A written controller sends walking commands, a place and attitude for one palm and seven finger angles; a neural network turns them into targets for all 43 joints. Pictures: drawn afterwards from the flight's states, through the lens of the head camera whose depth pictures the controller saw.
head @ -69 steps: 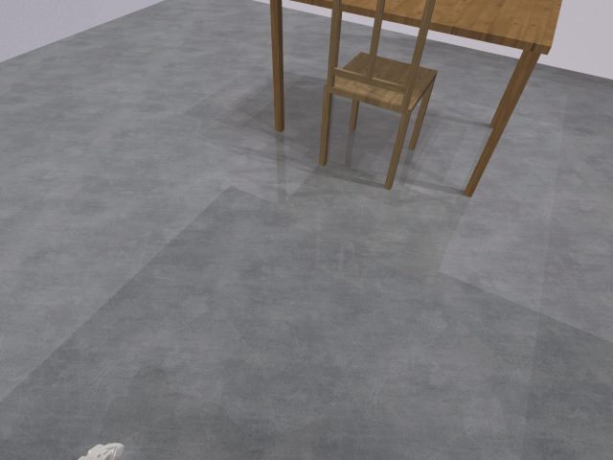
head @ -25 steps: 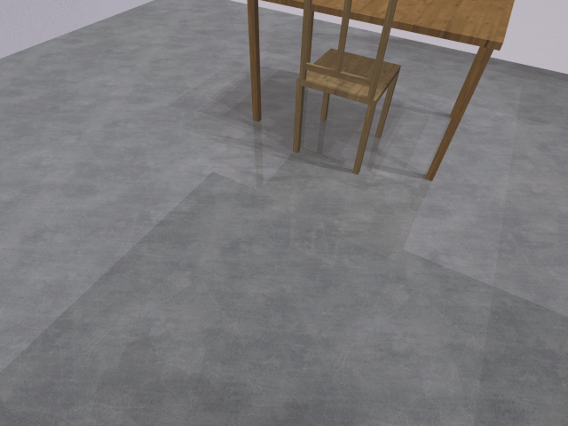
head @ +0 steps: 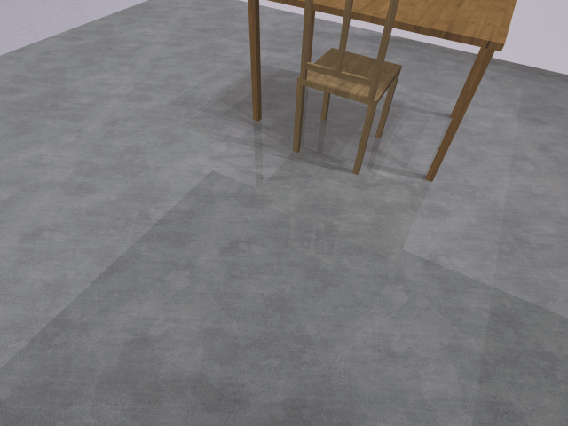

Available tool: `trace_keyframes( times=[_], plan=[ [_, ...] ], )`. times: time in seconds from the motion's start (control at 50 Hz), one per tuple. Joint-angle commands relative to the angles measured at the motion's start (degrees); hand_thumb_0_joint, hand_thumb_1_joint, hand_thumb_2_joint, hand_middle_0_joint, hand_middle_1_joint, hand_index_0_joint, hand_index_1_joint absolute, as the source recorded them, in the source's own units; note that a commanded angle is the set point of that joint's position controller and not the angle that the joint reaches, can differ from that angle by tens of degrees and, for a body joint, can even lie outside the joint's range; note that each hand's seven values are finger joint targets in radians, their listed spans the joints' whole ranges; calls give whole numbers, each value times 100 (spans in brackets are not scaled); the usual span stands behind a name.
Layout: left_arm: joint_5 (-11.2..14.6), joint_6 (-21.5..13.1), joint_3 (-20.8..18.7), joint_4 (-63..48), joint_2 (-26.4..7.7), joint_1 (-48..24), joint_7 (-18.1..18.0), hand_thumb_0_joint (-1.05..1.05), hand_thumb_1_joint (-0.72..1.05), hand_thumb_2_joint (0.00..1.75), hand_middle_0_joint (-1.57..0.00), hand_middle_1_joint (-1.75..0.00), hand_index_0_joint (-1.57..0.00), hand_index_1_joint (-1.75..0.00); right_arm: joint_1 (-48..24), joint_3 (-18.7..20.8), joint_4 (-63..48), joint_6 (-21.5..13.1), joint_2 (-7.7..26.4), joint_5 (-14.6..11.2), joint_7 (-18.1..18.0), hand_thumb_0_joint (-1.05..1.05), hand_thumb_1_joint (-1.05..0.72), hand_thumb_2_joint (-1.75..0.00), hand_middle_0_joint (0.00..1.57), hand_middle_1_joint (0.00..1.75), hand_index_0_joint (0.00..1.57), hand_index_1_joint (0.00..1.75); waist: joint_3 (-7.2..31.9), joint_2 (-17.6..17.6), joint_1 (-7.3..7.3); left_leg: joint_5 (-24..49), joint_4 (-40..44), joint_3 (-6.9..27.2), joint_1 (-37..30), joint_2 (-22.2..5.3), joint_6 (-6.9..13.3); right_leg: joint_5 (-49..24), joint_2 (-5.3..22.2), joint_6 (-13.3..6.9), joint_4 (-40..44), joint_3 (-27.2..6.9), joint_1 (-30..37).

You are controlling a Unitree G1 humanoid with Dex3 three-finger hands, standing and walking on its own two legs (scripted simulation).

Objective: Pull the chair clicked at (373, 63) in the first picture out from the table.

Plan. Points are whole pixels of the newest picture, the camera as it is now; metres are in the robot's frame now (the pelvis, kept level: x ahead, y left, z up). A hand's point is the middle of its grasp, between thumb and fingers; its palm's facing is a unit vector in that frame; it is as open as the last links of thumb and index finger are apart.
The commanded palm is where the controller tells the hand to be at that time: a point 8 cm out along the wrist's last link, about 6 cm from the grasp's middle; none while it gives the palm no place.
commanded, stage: look at it before walking up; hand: left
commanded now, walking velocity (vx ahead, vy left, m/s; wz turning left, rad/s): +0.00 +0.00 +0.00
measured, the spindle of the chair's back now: (344, 31) +1.59 -0.16 -0.07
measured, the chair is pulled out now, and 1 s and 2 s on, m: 0.00 0.00 0.00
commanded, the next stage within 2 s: walk to a spot facing it in 0.16 s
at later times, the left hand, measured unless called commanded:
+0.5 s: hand out of the picture +0.04 +0.22 -0.18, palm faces +0.01 -0.97 -0.23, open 7.4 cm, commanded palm none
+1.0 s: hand (219, 326) +0.33 +0.15 -0.19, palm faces -0.03 -0.98 -0.18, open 7.4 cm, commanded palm none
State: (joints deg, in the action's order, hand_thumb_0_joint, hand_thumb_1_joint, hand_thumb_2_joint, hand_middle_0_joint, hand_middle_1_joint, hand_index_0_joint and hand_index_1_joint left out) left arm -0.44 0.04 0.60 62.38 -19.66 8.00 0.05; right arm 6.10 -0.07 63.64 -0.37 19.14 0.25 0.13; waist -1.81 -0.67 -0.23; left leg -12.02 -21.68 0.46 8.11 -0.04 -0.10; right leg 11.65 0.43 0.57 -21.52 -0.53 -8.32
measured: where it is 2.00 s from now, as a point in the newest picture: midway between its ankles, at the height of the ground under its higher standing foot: (291, 302)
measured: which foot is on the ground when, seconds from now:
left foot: down 0.00-0.92, up 0.94-1.00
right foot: down 0.00-0.56, up 0.58-0.88, down 0.90-1.00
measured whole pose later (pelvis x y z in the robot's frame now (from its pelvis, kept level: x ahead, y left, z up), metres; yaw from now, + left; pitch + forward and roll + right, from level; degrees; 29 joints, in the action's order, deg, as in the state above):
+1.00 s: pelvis +0.22 -0.03 -0.03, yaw +0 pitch -1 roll -1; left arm -0.8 -4.0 -2.8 56.7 -10.7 6.7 0.5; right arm 26.2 2.1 69.1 -1.5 7.9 0.2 -0.5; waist -5.8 0.5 2.5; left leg -26.6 -66.5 -1.2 13.9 -4.7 1.5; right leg 14.6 2.7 -2.1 -37.5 9.4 -21.6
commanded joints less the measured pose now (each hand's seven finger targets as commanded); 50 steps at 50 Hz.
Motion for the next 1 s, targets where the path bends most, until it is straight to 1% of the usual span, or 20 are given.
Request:
trace_keyframes(
  times=[0.0, 0.24, 0.28, 0.34, 0.4, 0.44, 0.48, 0.5, 0.52, 0.54, 0.56, 0.62, 0.72, 0.78, 0.84, 0.86, 0.88, 0.9, 0.92, 0.98],
  plan=[
    [-13, -144, -239, -358, -1133, -225, -67, 0, 90, 90, -20, -30, -20, -30, -293, 215, -359, -153, 1210, 8, -82, 0, -90, -90, 20, 30, 20, 30, 403, 58, 1, 945, 337, 554, -136, -683, 162, -753, 674, -212, 317, -504, 50],
    [-14, -146, -244, -343, -1144, -224, -70, 0, 90, 90, -20, -30, -20, -30, -290, 205, -343, -150, 1198, 9, -83, 0, -90, -90, 20, 30, 20, 30, 344, 39, -11, 963, 393, 555, -130, -676, 151, -778, 689, -201, 368, -483, 114],
    [-22, -24, -89, -155, -428, 211, -92, 0, 90, 90, -20, -30, -20, -30, 108, 30, -171, -40, 437, 60, -47, 0, -90, -90, 20, 30, 20, 30, 390, -2, -14, 65, 294, 413, -67, -592, 49, 359, 634, -105, 368, -468, 78],
    [-75, 53, -156, -160, -536, 457, -8, 0, 90, 90, -20, -30, -20, -30, 272, 63, -194, 36, 437, 122, -9, 0, -90, -90, 20, 30, 20, 30, -198, -257, -56, -1725, 120, 347, 648, -381, 76, 2186, 633, -250, 591, -809, -328],
    [-84, 54, -259, -207, -664, 755, 23, 0, 90, 90, -20, -30, -20, -30, 404, 95, -290, 24, 352, 134, 1, 0, -90, -90, 20, 30, 20, 30, -580, -652, -105, -1880, -635, 13, 1231, -162, 55, 2954, 913, -537, 861, -1318, -436],
    [-56, -10, -333, -257, -646, 878, 16, 0, 90, 90, -20, -30, -20, -30, 586, 108, -353, -56, 183, 115, -10, 0, -90, -90, 20, 30, 20, 30, -520, -801, -47, -1271, -1067, -227, 1199, -161, 60, 2676, 1170, -748, 923, -1545, -346],
    [-32, -69, -348, -297, -504, 855, 12, 0, 90, 90, -20, -30, -20, -30, 898, 125, -298, -148, 83, 87, -18, 0, -90, -90, 20, 30, 20, 30, -374, -465, 104, -1015, -707, -208, 653, -262, 106, 2031, 1063, -774, 507, -1256, -565],
    [-33, -69, -342, -360, -384, 701, 28, 0, 90, 90, -20, -30, -20, -30, 1183, 155, -229, -171, 128, 82, -21, 0, -90, -90, 20, 30, 20, 30, -428, -102, 242, -1168, -350, 26, 193, -379, 169, 1889, 769, -650, 50, -858, -1011],
    [-42, -67, -312, -451, -126, 562, 54, 0, 90, 90, -20, -30, -20, -30, 1610, 223, -93, -203, 308, 108, -41, 0, -90, -90, 20, 30, 20, 30, -561, 726, 403, -1426, 211, 855, -259, -913, 394, 1711, 273, -434, -930, -303, -1702],
    [-65, -96, -269, -593, 158, 361, 68, 0, 90, 90, -20, -30, -20, -30, 2139, 326, 55, -231, 621, 141, -69, 0, -90, -90, 20, 30, 20, 30, -590, 1680, 566, -1792, 1031, 2148, -723, -1823, 832, 1654, -176, -196, -2367, 515, -2510],
    [-106, -152, -266, -826, 140, -82, 42, 0, 90, 90, -20, -30, -20, -30, 2509, 343, 113, -260, 558, 127, -120, 0, -90, -90, 20, 30, 20, 30, -928, 1449, 684, -1158, 1320, 2703, -983, -2176, 1152, 1950, -16, -181, -3192, 220, -3292],
    [-89, -270, -321, -765, 256, -64, 104, 0, 90, 90, -20, -30, -20, -30, 2510, 242, 134, -395, 81, 95, -202, 0, -90, -90, 20, 30, 20, 30, -738, 703, 481, 1550, 825, 1870, -1401, -2083, 1267, 1473, 476, -147, -3946, 8, -3602],
    [-62, -193, -293, -865, 671, -248, 224, 0, 90, 90, -20, -30, -20, -30, 2421, 274, 179, -469, -95, 105, -241, 0, -90, -90, 20, 30, 20, 30, -574, 763, 304, 1659, 946, 541, -986, -1499, 925, 704, 539, -57, -2749, 492, -2836],
    [-34, -198, -303, -879, 753, -240, 234, 0, 90, 90, -20, -30, -20, -30, 2341, 289, 261, -457, -101, 112, -224, 0, -90, -90, 20, 30, 20, 30, -561, 905, 190, 1940, 866, 131, -532, -1356, 797, 283, 290, -148, -1763, 884, -1783],
    [-73, -250, -408, -553, 533, 787, 170, 0, 90, 90, -20, -30, -20, -30, 2283, 326, 318, -445, -54, 48, -214, 0, -90, -90, 20, 30, 20, 30, -23, 634, -326, 3336, -489, -237, -283, -1177, 578, -278, -19, -327, -1135, 1061, -125],
    [-109, -314, -500, -287, 246, 1632, 123, 0, 90, 90, -20, -30, -20, -30, 2248, 332, 300, -452, -113, 24, -180, 0, -90, -90, 20, 30, 20, 30, 377, 276, -698, 2929, -1557, -377, 317, -998, 381, -382, 114, -417, -1015, 825, 1082],
    [-164, -402, -676, -96, -347, 2418, 27, 0, 90, 90, -20, -30, -20, -30, 2381, 280, 191, -461, -418, -20, -103, 0, -90, -90, 20, 30, 20, 30, 1034, -918, -963, 881, -3413, -642, 1566, -525, 176, 327, 1535, -861, -551, -846, 2299],
    [-69, -404, -770, -46, -817, 2622, -34, 0, 90, 90, -20, -30, -20, -30, 2523, 256, -27, -444, -615, -41, -112, 0, -90, -90, 20, 30, 20, 30, 1541, -1626, -761, -1881, -5271, -345, 2440, -51, 103, 501, 2929, -1409, 437, -3238, 2500],
    [6, -332, -750, -101, -634, 2192, -51, 0, 90, 90, -20, -30, -20, -30, 1898, 311, -106, -411, -525, -30, -120, 0, -90, -90, 20, 30, 20, 30, 750, -806, -794, -1790, -5709, 34, 2747, -416, 228, 1232, 2742, -1460, 749, -2886, 1769],
    [-69, -357, -497, -381, 137, 943, -71, 0, 90, 90, -20, -30, -20, -30, 1557, 320, -178, -293, -763, 92, -42, 0, -90, -90, 20, 30, 20, 30, -341, -380, -153, -852, -5316, 29, 2468, -951, 171, 1544, 2189, -1034, 1004, -1497, -558]
  ],
)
